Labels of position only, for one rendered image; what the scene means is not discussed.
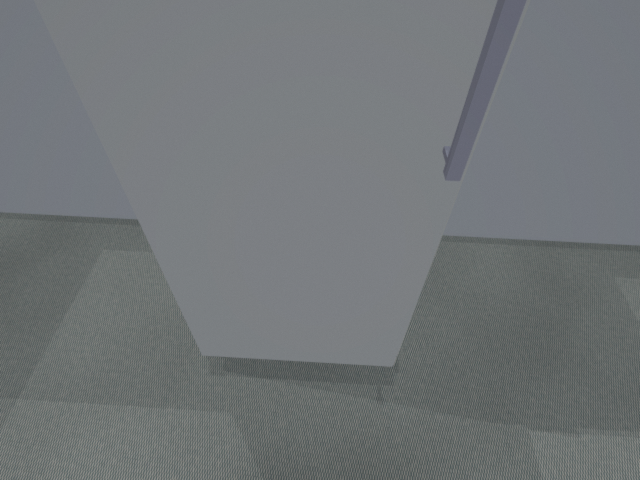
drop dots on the handle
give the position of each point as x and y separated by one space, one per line
502 27

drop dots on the fridge door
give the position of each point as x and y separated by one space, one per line
283 157

